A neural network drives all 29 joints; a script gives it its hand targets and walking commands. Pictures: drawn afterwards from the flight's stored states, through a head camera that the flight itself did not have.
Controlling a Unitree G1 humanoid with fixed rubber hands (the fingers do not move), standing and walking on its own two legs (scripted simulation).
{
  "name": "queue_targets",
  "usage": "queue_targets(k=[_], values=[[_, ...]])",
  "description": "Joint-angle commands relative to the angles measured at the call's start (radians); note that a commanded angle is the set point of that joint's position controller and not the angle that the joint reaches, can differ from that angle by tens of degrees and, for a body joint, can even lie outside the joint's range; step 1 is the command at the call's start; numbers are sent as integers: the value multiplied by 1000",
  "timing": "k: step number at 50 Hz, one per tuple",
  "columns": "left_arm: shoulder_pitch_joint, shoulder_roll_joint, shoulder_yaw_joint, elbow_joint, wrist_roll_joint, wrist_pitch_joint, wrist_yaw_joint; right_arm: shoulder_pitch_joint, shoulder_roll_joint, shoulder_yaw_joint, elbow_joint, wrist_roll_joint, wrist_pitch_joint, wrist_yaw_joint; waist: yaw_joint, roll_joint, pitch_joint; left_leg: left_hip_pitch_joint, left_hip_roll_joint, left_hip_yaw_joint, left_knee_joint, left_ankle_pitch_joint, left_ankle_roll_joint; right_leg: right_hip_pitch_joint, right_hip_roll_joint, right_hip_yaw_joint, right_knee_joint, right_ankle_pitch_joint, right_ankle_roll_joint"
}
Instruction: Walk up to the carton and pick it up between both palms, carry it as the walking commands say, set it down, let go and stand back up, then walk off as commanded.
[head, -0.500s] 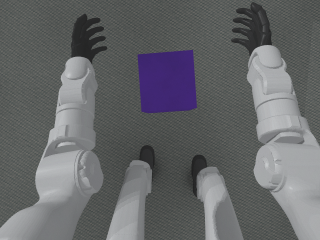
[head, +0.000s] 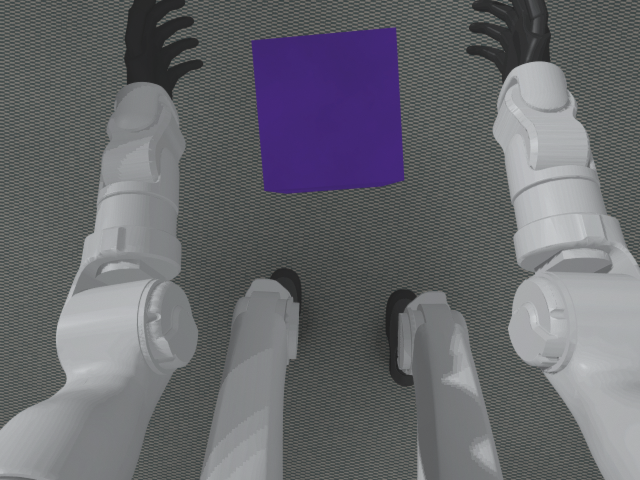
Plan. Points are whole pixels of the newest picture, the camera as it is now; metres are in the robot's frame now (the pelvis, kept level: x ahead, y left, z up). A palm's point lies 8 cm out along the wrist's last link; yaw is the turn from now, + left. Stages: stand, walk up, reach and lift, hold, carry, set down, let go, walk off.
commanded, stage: reach and lift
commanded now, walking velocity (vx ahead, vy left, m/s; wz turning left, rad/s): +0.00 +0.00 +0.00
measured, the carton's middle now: (329, 128) +0.51 +0.05 -0.42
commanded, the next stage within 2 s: none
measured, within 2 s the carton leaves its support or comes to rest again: neither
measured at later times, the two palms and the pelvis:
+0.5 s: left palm (206, 116) +0.50 +0.22 -0.28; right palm (464, 103) +0.53 -0.13 -0.28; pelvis -0.02 +0.00 -0.12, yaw +0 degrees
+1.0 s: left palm (223, 123) +0.50 +0.22 -0.35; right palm (450, 116) +0.53 -0.13 -0.36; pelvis -0.03 +0.00 -0.18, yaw +0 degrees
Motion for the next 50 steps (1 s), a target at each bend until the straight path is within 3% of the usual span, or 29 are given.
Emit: queue_targets(k=[1,14,35,39,44,50], values=[[-242,144,-26,-123,-39,-10,21,-262,-109,39,-129,39,-6,-18,32,-4,-1179,734,-74,136,31,404,-16,451,82,-125,-27,306,18],[-320,166,-82,12,-107,-26,50,-353,-141,93,4,96,-23,-34,30,-12,-1010,526,-50,132,223,271,-16,249,63,-125,178,186,14],[-493,235,-183,191,-205,-99,60,-524,-204,201,181,208,-95,-43,45,-19,-891,429,-19,106,476,282,-17,137,28,-91,422,190,21],[-530,261,-204,208,-226,-110,60,-558,-229,217,188,226,-104,-43,48,-18,-900,431,-11,104,511,288,-18,135,24,-90,456,195,22],[-567,296,-217,169,-262,-115,65,-601,-242,247,129,234,-100,-54,52,-57,-991,457,-9,110,527,312,-11,227,21,-95,479,241,26],[-514,280,-208,245,-247,-110,61,-563,-212,262,167,249,-91,-41,74,-54,-884,406,-4,114,524,272,-6,156,24,-90,470,202,31]])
